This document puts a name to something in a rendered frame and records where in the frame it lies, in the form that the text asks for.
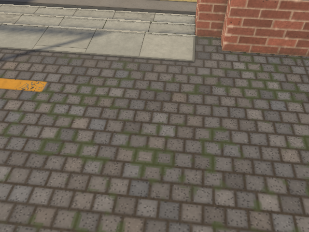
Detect stairs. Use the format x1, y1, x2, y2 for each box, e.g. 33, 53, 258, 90
0, 5, 196, 35

